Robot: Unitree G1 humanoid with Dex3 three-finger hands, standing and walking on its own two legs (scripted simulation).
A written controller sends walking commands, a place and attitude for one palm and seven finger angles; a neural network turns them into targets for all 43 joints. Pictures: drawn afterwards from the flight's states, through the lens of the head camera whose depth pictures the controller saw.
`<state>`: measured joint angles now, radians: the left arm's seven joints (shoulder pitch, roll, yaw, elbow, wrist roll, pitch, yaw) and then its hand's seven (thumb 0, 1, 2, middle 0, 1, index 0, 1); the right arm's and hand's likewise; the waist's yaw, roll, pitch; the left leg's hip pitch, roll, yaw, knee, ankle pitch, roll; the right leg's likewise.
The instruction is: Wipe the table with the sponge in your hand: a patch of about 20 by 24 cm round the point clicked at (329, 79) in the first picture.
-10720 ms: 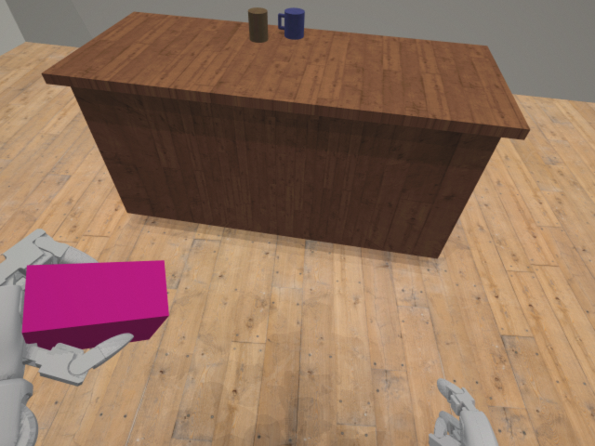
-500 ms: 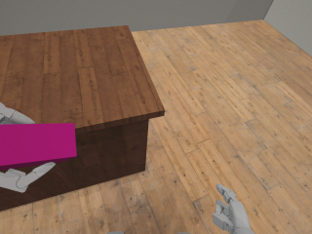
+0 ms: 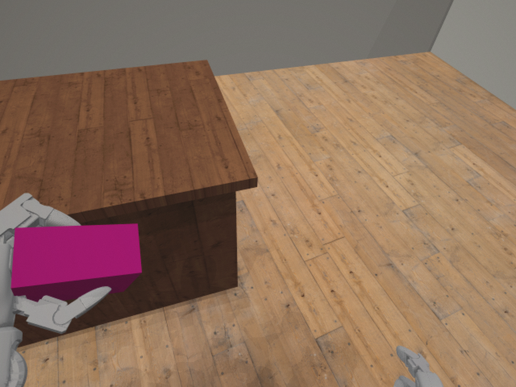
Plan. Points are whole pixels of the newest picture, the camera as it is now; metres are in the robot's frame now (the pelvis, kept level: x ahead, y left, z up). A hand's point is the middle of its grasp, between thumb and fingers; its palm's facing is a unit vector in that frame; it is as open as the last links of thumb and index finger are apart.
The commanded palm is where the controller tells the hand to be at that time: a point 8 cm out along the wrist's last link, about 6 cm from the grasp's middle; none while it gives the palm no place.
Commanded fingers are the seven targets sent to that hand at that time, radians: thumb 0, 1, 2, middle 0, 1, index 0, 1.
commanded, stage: come to a stop and stand still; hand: left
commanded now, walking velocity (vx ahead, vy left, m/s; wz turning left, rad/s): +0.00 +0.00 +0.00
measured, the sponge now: (96, 263) +0.23 +0.21 +0.14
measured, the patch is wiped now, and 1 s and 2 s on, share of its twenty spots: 0.00 0.00 0.00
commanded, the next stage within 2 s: look again from close up in 0.38 s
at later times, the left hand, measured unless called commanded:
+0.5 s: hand (47, 283) +0.19 +0.24 +0.16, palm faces +0.36 -0.84 -0.42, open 10.1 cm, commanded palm +0.13 +0.28 +0.18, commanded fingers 0.00 0.10 1.30 -1.20 -1.60 -1.20 -1.60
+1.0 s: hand out of the picture +0.24 +0.31 +0.18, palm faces +0.39 -0.81 -0.43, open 10.1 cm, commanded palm +0.17 +0.34 +0.18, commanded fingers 0.00 0.10 1.30 -1.20 -1.60 -1.20 -1.60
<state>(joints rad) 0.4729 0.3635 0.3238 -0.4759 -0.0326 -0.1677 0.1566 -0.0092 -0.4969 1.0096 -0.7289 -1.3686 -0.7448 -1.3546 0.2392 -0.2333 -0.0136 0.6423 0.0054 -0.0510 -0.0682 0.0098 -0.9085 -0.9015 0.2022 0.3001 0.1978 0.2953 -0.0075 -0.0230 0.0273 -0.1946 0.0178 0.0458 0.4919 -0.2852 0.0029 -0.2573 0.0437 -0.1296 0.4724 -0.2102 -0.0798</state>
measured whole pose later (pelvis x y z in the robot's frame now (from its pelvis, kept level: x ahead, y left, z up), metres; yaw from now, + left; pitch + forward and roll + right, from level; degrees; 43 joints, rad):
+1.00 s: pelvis +0.01 +0.06 +0.00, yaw -1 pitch +1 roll -2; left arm 0.39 0.41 0.42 -0.50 -0.02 -0.22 0.12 -0.01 -0.50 1.01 -0.73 -1.37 -0.75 -1.35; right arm 0.18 -0.22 0.03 0.56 -0.02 -0.13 -0.02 0.01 -0.91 -0.90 0.20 0.30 0.20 0.30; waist 0.01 -0.02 0.07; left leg -0.22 -0.06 0.05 0.50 -0.29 0.08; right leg -0.27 0.02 -0.04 0.45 -0.19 -0.01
